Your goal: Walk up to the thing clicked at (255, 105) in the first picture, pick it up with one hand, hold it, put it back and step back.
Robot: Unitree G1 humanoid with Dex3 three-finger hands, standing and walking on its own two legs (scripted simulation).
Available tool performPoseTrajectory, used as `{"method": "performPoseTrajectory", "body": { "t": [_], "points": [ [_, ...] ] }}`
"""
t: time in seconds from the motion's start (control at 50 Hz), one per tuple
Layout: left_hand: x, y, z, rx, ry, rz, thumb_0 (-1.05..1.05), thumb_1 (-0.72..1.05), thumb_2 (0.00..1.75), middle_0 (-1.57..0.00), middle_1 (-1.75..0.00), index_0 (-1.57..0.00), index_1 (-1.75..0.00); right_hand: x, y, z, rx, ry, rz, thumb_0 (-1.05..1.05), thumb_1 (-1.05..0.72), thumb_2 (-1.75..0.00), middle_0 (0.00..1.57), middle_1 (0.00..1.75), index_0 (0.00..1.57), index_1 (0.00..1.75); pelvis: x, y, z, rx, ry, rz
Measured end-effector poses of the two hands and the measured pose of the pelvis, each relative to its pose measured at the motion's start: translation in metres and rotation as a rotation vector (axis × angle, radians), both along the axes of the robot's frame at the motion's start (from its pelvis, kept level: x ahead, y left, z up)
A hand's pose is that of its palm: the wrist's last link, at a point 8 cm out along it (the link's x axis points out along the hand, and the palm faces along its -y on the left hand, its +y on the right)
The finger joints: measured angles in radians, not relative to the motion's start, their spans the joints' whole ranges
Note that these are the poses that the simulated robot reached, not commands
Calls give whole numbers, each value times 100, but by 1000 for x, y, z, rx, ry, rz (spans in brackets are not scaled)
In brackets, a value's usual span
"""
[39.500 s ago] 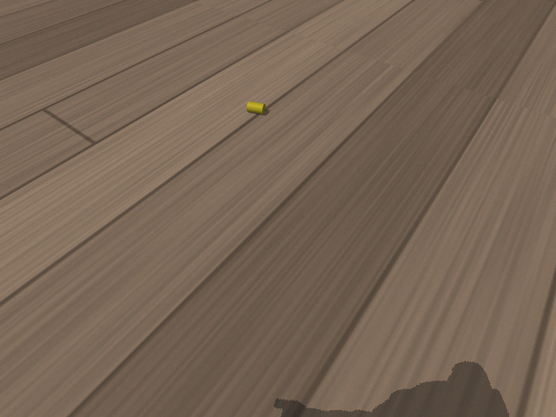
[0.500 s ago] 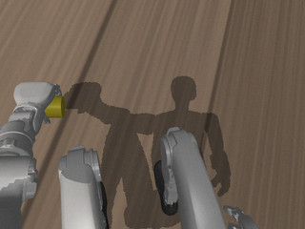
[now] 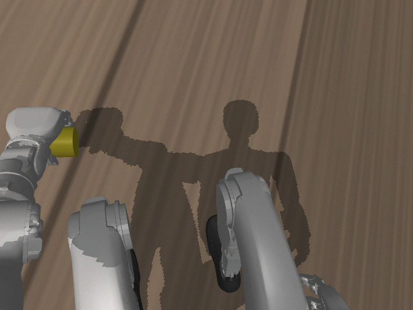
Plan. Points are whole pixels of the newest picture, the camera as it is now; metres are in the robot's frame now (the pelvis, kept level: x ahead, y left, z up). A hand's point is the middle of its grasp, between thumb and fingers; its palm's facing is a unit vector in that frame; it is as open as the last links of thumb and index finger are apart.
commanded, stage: lower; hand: left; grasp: from above
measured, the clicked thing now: (48, 142) +0.46 +0.24 -0.20
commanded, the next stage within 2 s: rest in 0.20 s
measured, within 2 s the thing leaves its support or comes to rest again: rests again in 1.98 s
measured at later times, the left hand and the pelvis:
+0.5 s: hand (58, 146) +0.46 +0.24 -0.24, palm faces -0.51 +0.00 -0.86, open 9.2 cm; pelvis +0.01 +0.00 -0.03, yaw -2 degrees
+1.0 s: hand (64, 147) +0.47 +0.23 -0.27, palm faces -0.50 -0.03 -0.87, open 9.1 cm; pelvis +0.01 +0.00 -0.04, yaw -4 degrees
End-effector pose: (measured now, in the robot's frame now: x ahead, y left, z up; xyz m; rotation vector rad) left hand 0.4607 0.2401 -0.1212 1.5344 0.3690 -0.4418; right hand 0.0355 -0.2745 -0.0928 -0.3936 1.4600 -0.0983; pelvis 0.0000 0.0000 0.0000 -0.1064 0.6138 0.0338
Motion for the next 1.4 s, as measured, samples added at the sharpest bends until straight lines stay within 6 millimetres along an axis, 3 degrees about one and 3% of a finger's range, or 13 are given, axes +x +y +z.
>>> {"method": "performPoseTrajectory", "body": {
  "t": [0.68, 1.04, 1.4],
  "points": [
    [11, -5, -79, -36, 19, -4, -2, 12, 38, -83, -31, -83, -34, -10, 7, -20, 19, 77, 75, 0, -90, -90, 20, 30, 20, 29, 10, 1, -37, -41, -30, -28],
    [15, -2, -98, -45, 1, 21, -2, 13, 35, -83, -30, -83, -33, -6, 7, -17, 30, 70, 137, 0, -90, -90, 20, 30, 20, 29, 11, 4, -45, -65, -54, -40],
    [11, 2, -107, -49, 10, 11, -2, 14, 31, -85, -28, -85, -30, -19, 9, -7, 22, 104, 167, 0, -90, -90, 20, 30, 20, 29, 8, 6, -47, -83, -80, -48]
  ]
}}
